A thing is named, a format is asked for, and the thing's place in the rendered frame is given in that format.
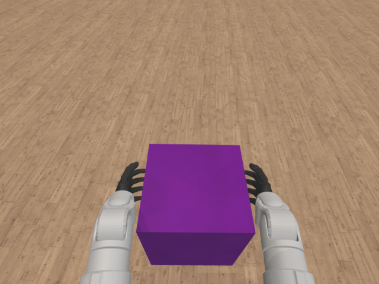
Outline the right robot hand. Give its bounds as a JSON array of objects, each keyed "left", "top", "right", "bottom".
[{"left": 245, "top": 163, "right": 272, "bottom": 205}]

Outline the left robot hand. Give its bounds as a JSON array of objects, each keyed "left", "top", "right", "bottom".
[{"left": 116, "top": 162, "right": 146, "bottom": 202}]

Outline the robot right forearm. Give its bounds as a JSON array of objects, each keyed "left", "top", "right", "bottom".
[{"left": 255, "top": 192, "right": 315, "bottom": 284}]

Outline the carton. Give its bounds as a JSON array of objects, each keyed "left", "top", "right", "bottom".
[{"left": 136, "top": 144, "right": 256, "bottom": 266}]

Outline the robot left forearm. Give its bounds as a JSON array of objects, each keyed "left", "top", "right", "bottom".
[{"left": 79, "top": 191, "right": 136, "bottom": 284}]

